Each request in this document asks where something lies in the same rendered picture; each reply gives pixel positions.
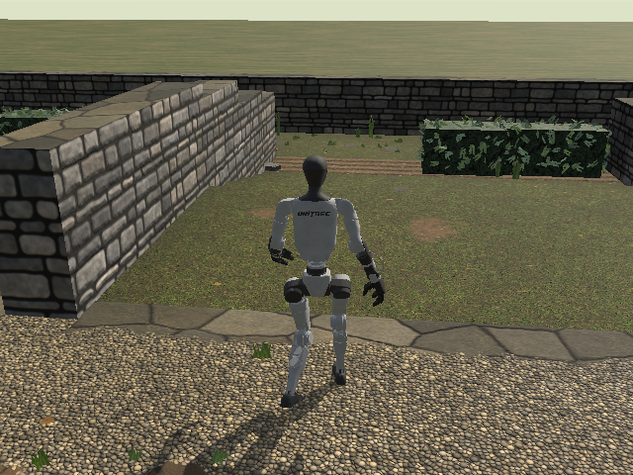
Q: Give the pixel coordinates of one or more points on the robot left forearm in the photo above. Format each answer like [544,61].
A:
[274,252]

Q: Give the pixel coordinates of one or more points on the right robot thigh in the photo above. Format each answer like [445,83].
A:
[340,288]

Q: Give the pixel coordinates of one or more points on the robot right forearm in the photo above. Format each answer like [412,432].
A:
[368,263]

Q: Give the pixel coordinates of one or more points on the robot left hand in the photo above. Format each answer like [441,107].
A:
[286,254]

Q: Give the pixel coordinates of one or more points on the left robot upper arm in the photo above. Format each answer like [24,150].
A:
[283,209]

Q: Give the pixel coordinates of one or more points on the right robot upper arm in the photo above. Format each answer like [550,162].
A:
[346,208]

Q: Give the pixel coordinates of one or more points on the right robot shin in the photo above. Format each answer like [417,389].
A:
[339,344]

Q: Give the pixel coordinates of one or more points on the robot right hand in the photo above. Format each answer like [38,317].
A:
[380,291]

